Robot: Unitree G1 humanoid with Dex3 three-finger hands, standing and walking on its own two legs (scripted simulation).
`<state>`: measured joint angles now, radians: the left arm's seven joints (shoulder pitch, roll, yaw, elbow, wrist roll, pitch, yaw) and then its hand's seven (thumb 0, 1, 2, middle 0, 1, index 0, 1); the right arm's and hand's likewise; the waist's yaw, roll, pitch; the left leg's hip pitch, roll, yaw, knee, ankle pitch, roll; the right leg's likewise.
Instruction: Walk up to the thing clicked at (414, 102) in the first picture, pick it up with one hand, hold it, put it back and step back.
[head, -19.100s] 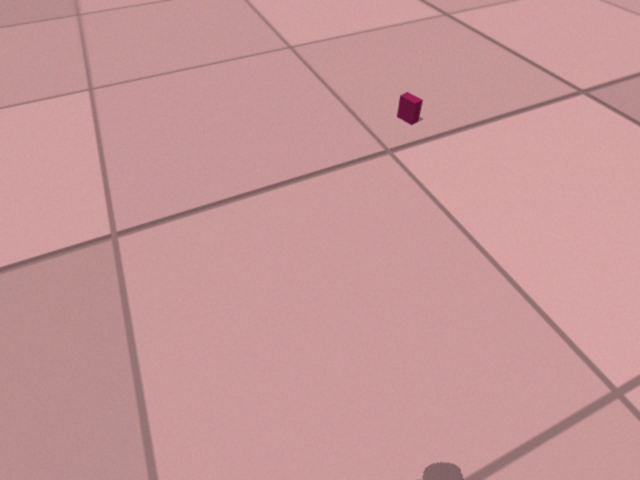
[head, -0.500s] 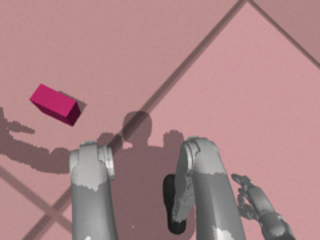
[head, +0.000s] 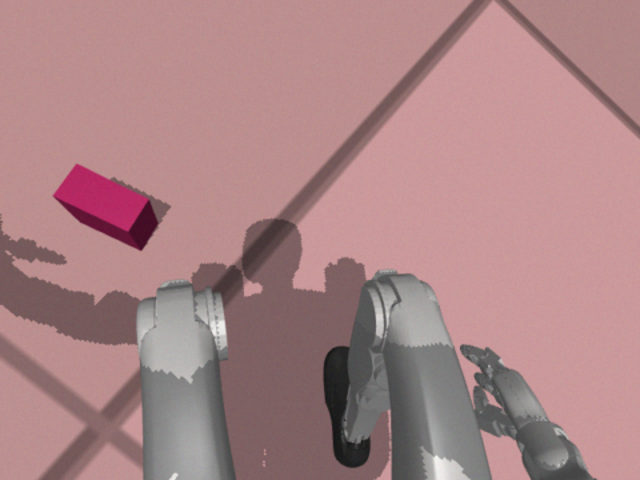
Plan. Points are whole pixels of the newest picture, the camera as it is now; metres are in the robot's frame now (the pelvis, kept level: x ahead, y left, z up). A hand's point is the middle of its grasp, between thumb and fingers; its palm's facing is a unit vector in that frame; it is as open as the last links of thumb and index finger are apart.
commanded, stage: go down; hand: left
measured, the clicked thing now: (112, 211) +0.46 +0.29 -0.29
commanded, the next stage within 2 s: none
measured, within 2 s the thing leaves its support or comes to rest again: neither
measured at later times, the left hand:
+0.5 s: hand out of the picture +0.35 +0.49 +0.03, palm faces +0.35 -0.94 +0.00, open 17.8 cm
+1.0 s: hand out of the picture +0.35 +0.49 +0.02, palm faces +0.35 -0.94 -0.01, open 17.8 cm
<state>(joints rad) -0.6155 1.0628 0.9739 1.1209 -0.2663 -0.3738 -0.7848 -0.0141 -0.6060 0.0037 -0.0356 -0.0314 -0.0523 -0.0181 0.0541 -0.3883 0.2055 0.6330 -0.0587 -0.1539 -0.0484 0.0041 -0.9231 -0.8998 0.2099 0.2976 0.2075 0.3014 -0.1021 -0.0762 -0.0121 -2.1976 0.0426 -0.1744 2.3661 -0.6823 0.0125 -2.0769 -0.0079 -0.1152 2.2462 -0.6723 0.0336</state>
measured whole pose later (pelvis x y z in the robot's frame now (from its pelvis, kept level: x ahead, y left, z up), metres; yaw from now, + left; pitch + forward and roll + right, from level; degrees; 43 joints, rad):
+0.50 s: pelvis +0.00 +0.00 +0.00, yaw +0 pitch +28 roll -11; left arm -0.60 1.04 0.95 1.09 -0.26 -0.36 -0.78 -0.01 -0.61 0.01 -0.03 -0.04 -0.05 -0.02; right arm 0.06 -0.38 0.19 0.64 -0.06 -0.16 -0.05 0.00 -0.92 -0.90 0.21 0.30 0.21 0.30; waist -0.09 -0.08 -0.02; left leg -2.19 0.04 -0.17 2.36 -0.68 0.02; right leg -2.07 -0.01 -0.11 2.24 -0.67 0.03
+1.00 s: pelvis +0.00 +0.00 +0.00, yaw +0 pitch +28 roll -11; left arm -0.62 1.07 0.98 1.12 -0.27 -0.37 -0.80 -0.01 -0.61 0.01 -0.03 -0.03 -0.04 -0.02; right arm 0.06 -0.39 0.20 0.64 -0.06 -0.16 -0.04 0.00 -0.92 -0.90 0.21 0.30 0.21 0.30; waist -0.09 -0.08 0.01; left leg -2.21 0.04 -0.18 2.38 -0.68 0.01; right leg -2.09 -0.01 -0.11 2.26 -0.67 0.04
